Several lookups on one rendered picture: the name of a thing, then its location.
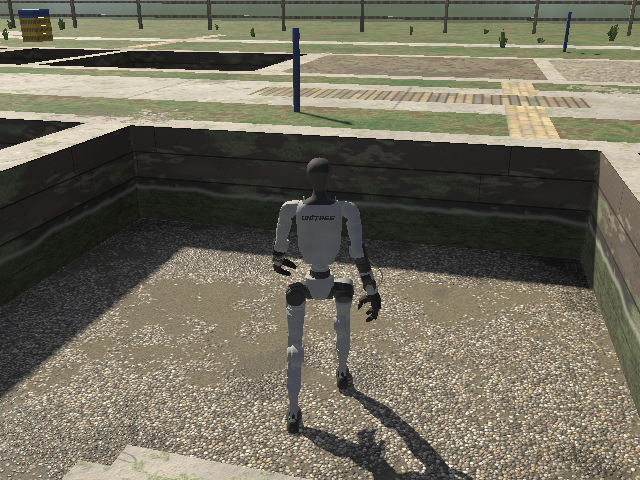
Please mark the right robot forearm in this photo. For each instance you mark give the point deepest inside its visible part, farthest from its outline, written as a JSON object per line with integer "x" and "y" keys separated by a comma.
{"x": 366, "y": 274}

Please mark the right robot thigh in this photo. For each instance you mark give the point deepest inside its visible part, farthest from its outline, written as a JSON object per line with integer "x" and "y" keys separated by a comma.
{"x": 343, "y": 291}

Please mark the left robot shin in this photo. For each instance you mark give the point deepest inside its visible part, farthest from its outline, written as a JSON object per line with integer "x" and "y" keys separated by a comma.
{"x": 293, "y": 384}

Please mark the robot left upper arm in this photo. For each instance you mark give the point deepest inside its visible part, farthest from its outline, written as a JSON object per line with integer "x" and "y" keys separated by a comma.
{"x": 287, "y": 211}

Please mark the right robot hand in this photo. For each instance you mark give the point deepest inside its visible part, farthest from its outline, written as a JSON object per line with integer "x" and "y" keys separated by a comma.
{"x": 375, "y": 303}

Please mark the robot right upper arm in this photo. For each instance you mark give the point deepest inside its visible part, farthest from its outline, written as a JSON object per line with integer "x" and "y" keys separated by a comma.
{"x": 350, "y": 211}

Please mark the left robot forearm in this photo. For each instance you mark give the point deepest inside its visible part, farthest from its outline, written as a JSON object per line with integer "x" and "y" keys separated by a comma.
{"x": 277, "y": 257}

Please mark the left robot hand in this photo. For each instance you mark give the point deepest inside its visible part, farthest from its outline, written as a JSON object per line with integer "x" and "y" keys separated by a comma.
{"x": 287, "y": 263}

